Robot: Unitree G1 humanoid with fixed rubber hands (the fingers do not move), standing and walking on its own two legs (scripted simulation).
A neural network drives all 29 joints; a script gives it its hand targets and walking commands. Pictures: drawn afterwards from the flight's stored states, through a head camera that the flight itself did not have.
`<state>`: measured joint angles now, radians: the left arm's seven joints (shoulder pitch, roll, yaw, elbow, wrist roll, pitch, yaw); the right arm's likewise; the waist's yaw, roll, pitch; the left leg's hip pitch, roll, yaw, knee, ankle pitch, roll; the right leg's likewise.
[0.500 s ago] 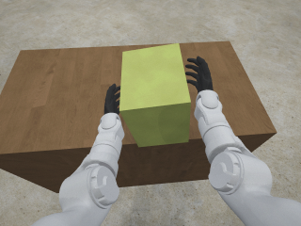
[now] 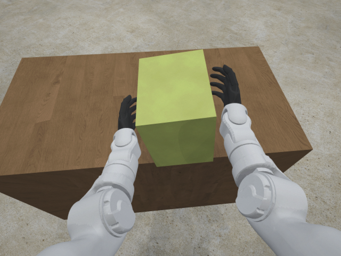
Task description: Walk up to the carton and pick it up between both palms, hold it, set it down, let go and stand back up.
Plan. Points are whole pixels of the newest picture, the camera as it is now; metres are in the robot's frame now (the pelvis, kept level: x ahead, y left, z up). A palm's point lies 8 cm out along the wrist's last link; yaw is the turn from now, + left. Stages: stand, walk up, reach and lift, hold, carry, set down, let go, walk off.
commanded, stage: reach and lift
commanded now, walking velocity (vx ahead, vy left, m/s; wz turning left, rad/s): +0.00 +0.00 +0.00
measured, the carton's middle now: (178, 112) +0.48 +0.00 +0.01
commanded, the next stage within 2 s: none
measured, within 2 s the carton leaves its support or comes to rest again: neither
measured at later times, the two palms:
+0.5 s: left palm (127, 128) +0.42 +0.12 +0.03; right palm (232, 105) +0.44 -0.12 +0.09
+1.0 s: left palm (124, 149) +0.36 +0.13 +0.03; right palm (237, 128) +0.38 -0.12 +0.09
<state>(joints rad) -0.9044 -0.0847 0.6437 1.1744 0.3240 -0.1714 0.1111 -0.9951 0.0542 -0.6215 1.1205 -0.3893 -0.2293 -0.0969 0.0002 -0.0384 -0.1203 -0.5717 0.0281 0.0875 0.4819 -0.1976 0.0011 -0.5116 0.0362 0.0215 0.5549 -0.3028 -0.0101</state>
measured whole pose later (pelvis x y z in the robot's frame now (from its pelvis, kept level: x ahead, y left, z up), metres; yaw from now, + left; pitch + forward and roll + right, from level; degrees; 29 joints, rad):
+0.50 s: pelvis -0.01 +0.00 +0.00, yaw +0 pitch +16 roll +0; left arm -0.90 -0.08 0.56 1.17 0.32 -0.17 0.14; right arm -0.97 0.06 -0.62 1.12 -0.39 -0.28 -0.12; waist 0.00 -0.04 -0.12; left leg -0.58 0.03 0.09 0.48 -0.19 0.01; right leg -0.52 0.03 0.02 0.55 -0.29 -0.01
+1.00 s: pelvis -0.05 +0.01 +0.00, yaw -1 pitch +13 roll +0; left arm -0.86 -0.07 0.45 1.17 0.32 -0.12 0.16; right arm -0.91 0.06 -0.62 1.12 -0.39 -0.27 -0.12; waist 0.00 -0.06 -0.12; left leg -0.59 0.03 0.10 0.48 -0.12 0.02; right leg -0.53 0.03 0.02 0.55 -0.25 0.00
